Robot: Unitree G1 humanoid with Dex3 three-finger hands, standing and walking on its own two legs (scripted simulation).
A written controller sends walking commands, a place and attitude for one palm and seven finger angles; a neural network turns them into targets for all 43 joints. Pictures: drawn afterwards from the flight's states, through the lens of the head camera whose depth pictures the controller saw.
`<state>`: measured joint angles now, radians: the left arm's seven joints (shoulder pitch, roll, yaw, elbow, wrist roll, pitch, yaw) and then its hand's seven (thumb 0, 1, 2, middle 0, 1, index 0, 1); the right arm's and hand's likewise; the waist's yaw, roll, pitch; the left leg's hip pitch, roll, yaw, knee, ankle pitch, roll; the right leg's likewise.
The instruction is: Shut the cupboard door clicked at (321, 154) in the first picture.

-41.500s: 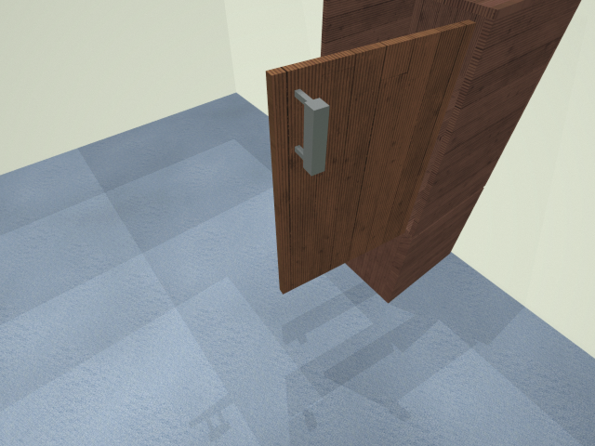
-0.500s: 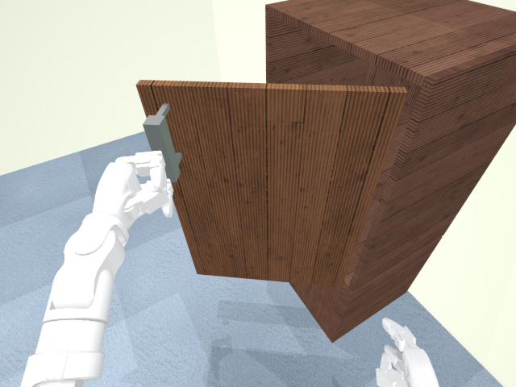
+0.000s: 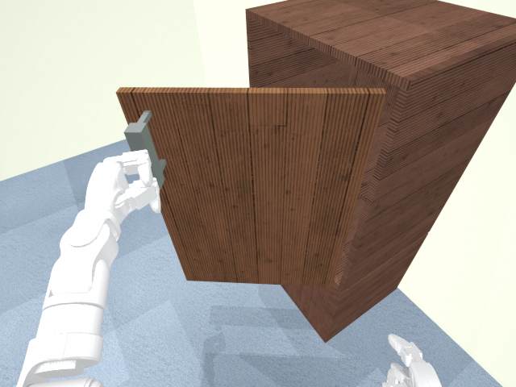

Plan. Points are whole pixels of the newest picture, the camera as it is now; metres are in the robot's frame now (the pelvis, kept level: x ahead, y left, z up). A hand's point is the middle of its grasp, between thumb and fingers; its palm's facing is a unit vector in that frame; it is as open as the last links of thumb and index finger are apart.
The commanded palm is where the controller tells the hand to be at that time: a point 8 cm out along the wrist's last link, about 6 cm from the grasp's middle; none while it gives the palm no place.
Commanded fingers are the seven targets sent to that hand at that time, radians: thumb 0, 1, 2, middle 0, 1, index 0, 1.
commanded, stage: bring the fist close to the handle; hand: left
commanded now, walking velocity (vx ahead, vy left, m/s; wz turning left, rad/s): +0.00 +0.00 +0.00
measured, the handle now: (150, 149) +0.45 +0.22 +0.16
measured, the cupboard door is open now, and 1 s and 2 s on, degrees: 53 44 34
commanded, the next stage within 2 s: push the door shut along its arc in 0.06 s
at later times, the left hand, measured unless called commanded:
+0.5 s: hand (161, 172) +0.39 +0.18 +0.16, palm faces -0.04 -1.00 -0.04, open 3.1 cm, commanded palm +0.37 +0.22 +0.16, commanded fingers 0.00 0.90 0.90 -1.30 -1.50 -1.30 -1.50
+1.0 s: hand (182, 150) +0.44 +0.16 +0.17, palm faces -0.18 -0.98 -0.02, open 3.1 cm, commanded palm +0.44 +0.21 +0.16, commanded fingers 0.00 0.90 0.90 -1.30 -1.50 -1.30 -1.50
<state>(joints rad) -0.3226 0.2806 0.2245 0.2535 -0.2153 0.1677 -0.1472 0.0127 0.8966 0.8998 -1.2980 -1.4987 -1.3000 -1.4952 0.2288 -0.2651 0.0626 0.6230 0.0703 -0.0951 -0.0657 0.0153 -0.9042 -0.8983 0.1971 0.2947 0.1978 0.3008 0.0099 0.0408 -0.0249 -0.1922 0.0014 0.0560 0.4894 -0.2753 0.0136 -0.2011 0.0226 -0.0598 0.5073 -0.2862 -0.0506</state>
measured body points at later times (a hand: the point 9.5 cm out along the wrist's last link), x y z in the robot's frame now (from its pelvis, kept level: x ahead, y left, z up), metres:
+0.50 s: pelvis -0.01 +0.00 +0.00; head -0.01 -0.02 +0.45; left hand +0.38 +0.23 +0.17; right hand +0.14 -0.24 -0.10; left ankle -0.01 +0.11 -0.74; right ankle -0.01 -0.08 -0.74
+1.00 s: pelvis -0.01 +0.01 -0.01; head +0.02 +0.00 +0.44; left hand +0.44 +0.21 +0.17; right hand +0.09 -0.25 -0.12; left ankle -0.01 +0.11 -0.74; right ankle -0.01 -0.08 -0.74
